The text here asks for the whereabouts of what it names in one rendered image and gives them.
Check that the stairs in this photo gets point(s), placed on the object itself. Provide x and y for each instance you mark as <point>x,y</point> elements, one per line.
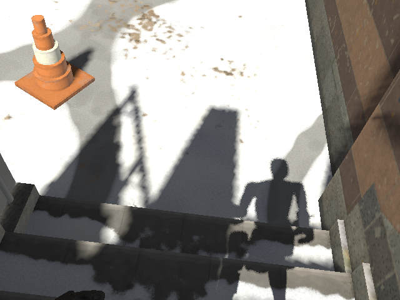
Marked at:
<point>135,253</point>

